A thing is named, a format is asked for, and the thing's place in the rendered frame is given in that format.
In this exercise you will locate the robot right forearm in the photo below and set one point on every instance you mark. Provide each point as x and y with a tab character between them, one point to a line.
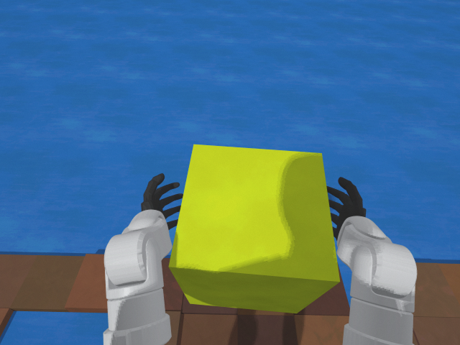
382	285

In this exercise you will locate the robot left hand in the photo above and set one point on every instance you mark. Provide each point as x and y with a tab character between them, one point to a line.
152	198

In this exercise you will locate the robot right hand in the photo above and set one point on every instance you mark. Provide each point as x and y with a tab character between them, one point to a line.
352	204

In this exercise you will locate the robot left forearm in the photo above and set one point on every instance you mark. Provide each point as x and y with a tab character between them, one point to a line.
134	282

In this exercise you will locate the carton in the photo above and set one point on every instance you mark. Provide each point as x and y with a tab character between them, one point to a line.
254	230

